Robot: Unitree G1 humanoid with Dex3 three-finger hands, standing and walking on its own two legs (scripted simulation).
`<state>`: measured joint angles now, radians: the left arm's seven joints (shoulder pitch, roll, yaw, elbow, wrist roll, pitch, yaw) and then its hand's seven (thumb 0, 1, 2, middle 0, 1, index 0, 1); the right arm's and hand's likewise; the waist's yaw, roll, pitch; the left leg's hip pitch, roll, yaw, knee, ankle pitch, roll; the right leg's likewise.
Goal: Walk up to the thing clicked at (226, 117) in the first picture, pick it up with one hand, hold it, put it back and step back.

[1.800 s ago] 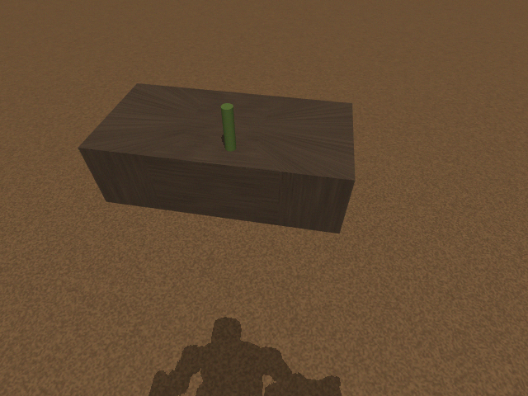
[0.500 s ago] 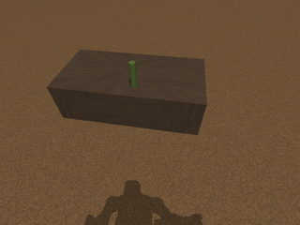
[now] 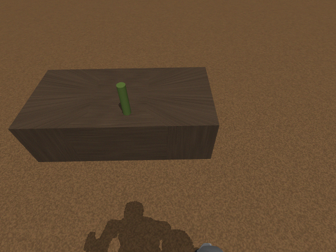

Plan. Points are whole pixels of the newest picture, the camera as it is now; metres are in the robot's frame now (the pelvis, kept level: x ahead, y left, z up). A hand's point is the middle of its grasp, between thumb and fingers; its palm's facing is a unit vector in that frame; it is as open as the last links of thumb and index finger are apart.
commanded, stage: walk up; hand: left
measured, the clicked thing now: (124, 99) +0.96 +0.24 -0.30
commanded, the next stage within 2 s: none
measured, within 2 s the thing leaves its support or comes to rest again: neither
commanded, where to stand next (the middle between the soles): +0.53 +0.07 m, yaw -3 degrees
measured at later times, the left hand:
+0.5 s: hand (62, 220) +0.26 +0.32 -0.15, palm faces -0.06 -0.92 -0.38, open 7.4 cm
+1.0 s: hand (80, 150) +0.50 +0.32 -0.13, palm faces -0.15 -0.90 -0.41, open 7.4 cm
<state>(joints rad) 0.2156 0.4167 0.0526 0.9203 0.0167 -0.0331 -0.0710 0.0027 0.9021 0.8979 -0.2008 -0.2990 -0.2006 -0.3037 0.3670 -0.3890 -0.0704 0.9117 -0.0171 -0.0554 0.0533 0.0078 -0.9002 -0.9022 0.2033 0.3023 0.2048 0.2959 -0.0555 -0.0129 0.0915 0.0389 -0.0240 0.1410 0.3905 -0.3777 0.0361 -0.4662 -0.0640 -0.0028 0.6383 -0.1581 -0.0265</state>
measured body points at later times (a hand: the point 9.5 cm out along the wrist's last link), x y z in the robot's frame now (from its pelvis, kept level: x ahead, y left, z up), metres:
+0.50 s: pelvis +0.21 +0.04 -0.01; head +0.23 +0.05 +0.44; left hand +0.27 +0.37 -0.13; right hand +0.29 -0.29 -0.10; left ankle +0.32 +0.17 -0.73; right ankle +0.15 -0.12 -0.73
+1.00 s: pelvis +0.38 +0.06 -0.01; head +0.40 +0.03 +0.44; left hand +0.50 +0.37 -0.10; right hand +0.36 -0.26 -0.14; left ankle +0.32 +0.17 -0.73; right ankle +0.46 -0.06 -0.74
